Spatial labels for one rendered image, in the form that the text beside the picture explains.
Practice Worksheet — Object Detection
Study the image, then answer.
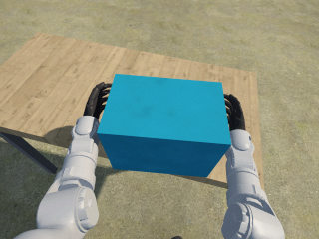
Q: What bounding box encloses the robot left hand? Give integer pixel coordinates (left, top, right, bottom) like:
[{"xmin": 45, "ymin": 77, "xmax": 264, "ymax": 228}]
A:
[{"xmin": 83, "ymin": 82, "xmax": 112, "ymax": 119}]

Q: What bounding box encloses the left robot upper arm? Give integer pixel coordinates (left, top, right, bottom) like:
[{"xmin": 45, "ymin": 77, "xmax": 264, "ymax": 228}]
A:
[{"xmin": 13, "ymin": 186, "xmax": 99, "ymax": 239}]

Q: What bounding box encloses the right robot forearm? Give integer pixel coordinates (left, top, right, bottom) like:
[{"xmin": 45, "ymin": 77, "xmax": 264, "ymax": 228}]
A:
[{"xmin": 225, "ymin": 129, "xmax": 285, "ymax": 235}]

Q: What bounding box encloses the left robot forearm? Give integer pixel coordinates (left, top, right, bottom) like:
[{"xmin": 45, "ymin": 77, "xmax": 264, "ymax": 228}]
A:
[{"xmin": 36, "ymin": 116, "xmax": 100, "ymax": 229}]

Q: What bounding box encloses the carton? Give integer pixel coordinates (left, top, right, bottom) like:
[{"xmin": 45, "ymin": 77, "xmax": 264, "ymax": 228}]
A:
[{"xmin": 97, "ymin": 74, "xmax": 232, "ymax": 178}]

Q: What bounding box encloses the robot right hand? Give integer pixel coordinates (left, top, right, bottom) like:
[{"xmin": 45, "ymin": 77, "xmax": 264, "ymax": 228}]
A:
[{"xmin": 223, "ymin": 94, "xmax": 246, "ymax": 132}]

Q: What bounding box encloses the right robot upper arm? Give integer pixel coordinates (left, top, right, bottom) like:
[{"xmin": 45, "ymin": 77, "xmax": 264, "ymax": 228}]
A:
[{"xmin": 221, "ymin": 202, "xmax": 285, "ymax": 239}]

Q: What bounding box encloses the table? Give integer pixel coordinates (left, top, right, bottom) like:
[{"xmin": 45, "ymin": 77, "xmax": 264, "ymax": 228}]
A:
[{"xmin": 0, "ymin": 32, "xmax": 265, "ymax": 191}]

